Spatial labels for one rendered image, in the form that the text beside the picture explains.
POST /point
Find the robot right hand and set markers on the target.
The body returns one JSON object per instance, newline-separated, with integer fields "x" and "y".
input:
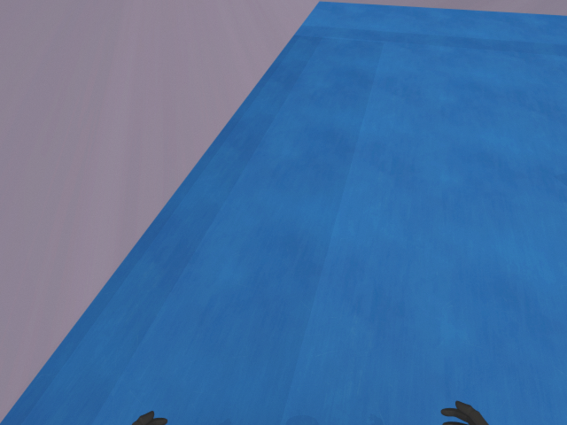
{"x": 464, "y": 412}

